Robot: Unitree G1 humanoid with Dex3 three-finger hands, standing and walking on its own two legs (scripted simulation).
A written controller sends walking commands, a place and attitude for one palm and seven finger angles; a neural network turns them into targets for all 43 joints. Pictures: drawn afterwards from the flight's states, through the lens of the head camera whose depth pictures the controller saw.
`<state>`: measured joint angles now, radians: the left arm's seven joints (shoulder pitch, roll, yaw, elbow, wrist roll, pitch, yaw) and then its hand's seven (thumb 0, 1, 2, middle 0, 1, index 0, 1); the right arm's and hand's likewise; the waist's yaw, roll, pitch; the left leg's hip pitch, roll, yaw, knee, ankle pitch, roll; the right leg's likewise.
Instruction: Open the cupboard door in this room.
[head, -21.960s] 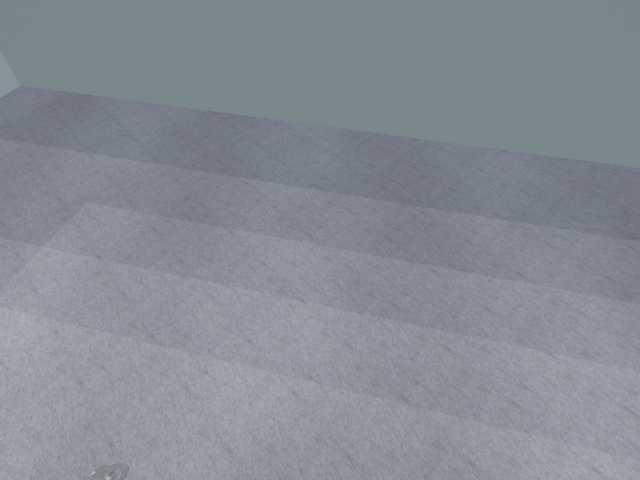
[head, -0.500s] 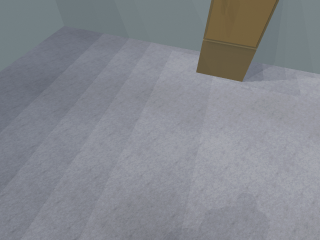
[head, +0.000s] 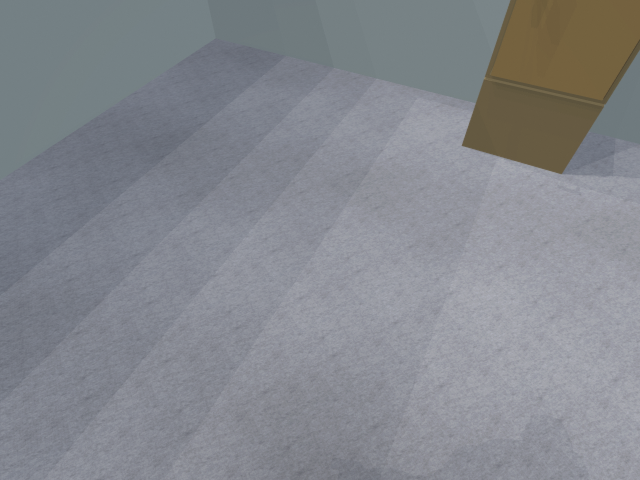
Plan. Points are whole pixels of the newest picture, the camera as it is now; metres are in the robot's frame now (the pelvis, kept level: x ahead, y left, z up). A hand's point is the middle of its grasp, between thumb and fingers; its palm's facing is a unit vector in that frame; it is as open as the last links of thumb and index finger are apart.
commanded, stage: stand and wait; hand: left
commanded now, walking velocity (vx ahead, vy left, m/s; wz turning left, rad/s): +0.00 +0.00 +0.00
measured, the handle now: out of the picture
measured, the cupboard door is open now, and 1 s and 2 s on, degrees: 0 0 0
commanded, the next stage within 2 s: turn or walk to find it in 0.16 s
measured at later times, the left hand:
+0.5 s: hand out of the picture -0.08 +0.20 -0.18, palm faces +0.19 -0.96 -0.21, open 7.4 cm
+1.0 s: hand out of the picture -0.09 +0.16 -0.16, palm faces +0.10 -0.97 -0.21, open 7.3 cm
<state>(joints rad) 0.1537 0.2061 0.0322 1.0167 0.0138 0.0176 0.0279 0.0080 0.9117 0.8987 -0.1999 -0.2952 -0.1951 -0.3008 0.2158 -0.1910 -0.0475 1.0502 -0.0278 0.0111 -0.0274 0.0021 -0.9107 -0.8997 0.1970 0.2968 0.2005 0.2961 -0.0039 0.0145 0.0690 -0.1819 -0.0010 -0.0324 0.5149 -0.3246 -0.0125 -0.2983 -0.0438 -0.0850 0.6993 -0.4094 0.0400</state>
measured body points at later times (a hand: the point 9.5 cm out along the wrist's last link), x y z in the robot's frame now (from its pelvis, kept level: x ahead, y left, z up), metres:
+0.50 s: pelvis -0.06 +0.00 +0.00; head -0.05 +0.03 +0.45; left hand -0.09 +0.25 -0.17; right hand +0.04 -0.23 -0.14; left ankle -0.08 +0.10 -0.74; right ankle -0.01 -0.11 -0.73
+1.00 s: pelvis -0.08 -0.01 +0.01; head -0.08 -0.03 +0.46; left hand -0.10 +0.21 -0.15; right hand -0.06 -0.24 -0.16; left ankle -0.08 +0.10 -0.73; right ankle -0.08 -0.13 -0.73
